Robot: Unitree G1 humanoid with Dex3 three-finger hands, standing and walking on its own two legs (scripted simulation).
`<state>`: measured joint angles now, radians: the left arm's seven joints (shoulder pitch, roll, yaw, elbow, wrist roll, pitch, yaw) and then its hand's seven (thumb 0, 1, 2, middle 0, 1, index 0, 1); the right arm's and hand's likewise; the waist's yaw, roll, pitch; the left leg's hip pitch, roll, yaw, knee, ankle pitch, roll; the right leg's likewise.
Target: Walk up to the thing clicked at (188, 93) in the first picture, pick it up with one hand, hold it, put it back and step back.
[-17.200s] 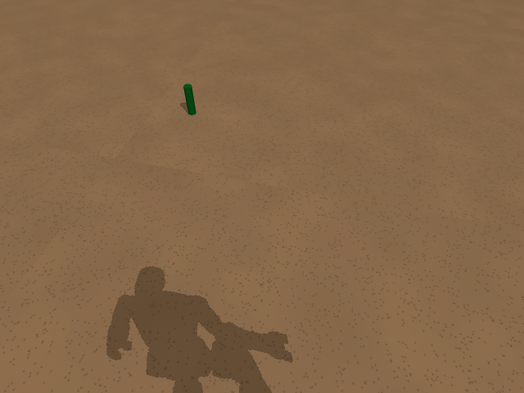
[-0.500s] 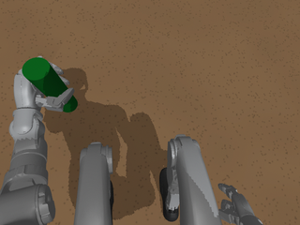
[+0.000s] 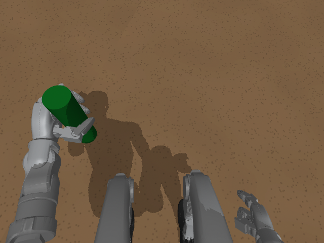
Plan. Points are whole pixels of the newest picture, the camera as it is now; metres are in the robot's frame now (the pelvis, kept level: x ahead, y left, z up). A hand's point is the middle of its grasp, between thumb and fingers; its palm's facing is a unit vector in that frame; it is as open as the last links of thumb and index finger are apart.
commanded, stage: lift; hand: left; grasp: from the side
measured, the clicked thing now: (75, 119) +0.39 +0.20 +0.00
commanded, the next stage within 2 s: hold in 1.18 s
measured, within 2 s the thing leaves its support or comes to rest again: neither
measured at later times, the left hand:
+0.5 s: hand (53, 93) +0.38 +0.18 +0.15, palm faces +0.08 -1.00 -0.04, open 7.8 cm
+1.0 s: hand (45, 70) +0.38 +0.17 +0.20, palm faces +0.07 -1.00 -0.03, open 7.8 cm
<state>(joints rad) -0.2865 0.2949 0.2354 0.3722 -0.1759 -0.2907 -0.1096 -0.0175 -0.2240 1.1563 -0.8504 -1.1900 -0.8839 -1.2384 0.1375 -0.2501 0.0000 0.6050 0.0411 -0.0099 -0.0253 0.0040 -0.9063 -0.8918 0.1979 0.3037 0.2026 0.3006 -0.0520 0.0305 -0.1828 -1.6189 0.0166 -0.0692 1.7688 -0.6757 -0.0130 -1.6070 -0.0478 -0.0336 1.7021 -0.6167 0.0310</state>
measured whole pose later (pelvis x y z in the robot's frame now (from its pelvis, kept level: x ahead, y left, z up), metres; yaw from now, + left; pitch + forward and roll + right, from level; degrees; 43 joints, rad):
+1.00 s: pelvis +0.05 -0.01 +0.17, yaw +1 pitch +12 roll -2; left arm -0.11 0.23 0.14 0.39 -0.18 -0.31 -0.09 -0.02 -0.23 1.17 -0.85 -1.19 -0.89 -1.24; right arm 0.23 -0.22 0.01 0.64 0.02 -0.05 -0.05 0.01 -0.90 -0.89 0.20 0.30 0.20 0.30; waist -0.03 0.01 -0.07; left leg -0.77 0.04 -0.04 1.05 -0.50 -0.02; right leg -0.77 -0.03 -0.04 1.00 -0.45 0.02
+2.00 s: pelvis +0.06 -0.01 +0.20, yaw +1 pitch +6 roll -1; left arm -0.09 0.20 0.14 0.44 -0.18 -0.34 -0.14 -0.02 -0.21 1.14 -0.85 -1.18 -0.89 -1.22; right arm 0.22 -0.22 0.00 0.65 0.02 -0.02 -0.05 0.01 -0.91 -0.89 0.20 0.30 0.20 0.30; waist -0.02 0.01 -0.02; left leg -0.53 0.04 -0.02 0.86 -0.44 -0.03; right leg -0.54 -0.03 -0.03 0.83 -0.39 0.02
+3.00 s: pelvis +0.05 -0.01 +0.20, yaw +1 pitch +5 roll -1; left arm -0.13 0.19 0.13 0.49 -0.18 -0.36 -0.13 -0.02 -0.20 1.14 -0.85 -1.19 -0.88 -1.23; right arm 0.23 -0.22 -0.01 0.69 0.01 -0.03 -0.04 0.01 -0.91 -0.90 0.20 0.30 0.20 0.30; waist -0.02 0.01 -0.01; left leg -0.49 0.04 -0.02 0.82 -0.41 -0.02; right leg -0.50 -0.03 -0.03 0.78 -0.37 0.02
